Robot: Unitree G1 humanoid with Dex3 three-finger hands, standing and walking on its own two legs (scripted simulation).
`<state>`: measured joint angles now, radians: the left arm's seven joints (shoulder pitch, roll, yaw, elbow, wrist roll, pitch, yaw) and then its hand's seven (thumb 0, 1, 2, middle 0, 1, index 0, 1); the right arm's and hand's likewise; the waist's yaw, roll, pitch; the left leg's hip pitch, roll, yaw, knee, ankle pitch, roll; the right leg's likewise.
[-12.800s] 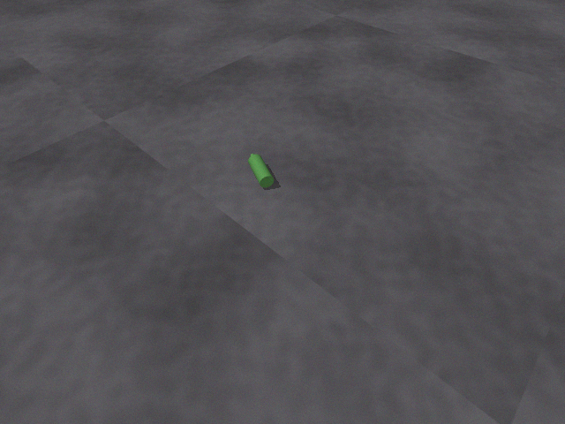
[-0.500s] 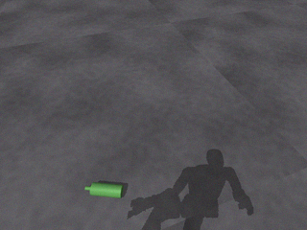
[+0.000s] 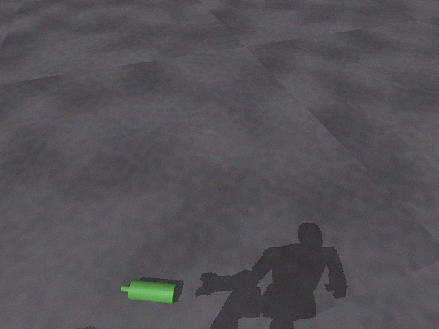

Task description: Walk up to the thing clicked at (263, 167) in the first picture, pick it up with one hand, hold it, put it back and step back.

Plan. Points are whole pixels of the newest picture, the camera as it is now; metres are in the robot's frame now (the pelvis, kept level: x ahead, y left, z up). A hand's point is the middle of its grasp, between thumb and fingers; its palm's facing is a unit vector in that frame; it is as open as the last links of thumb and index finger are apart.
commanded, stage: stand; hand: left
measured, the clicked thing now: (148, 290) +0.42 +0.32 -0.73
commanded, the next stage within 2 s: none
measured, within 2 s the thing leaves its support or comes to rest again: neither
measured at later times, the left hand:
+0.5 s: hand out of the picture +0.09 +0.27 -0.15, palm faces -0.02 -0.94 -0.34, open 7.4 cm
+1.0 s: hand out of the picture +0.09 +0.26 -0.15, palm faces -0.02 -0.94 -0.34, open 7.4 cm
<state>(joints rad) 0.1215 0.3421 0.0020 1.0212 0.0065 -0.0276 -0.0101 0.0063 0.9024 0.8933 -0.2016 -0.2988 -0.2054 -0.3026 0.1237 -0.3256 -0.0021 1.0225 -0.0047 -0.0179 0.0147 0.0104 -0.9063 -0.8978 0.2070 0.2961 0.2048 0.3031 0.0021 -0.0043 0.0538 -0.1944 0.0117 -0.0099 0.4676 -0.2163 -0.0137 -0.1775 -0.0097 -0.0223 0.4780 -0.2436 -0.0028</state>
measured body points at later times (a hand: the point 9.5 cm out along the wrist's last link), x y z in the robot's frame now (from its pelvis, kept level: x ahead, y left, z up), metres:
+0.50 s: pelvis +0.01 +0.01 +0.01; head +0.02 +0.01 +0.46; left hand +0.09 +0.31 -0.12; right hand +0.10 -0.29 -0.12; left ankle +0.03 +0.13 -0.74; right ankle +0.01 -0.12 -0.74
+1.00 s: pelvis +0.01 +0.01 +0.01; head +0.02 +0.01 +0.46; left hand +0.09 +0.31 -0.12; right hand +0.10 -0.29 -0.12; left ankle +0.03 +0.13 -0.74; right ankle +0.01 -0.12 -0.74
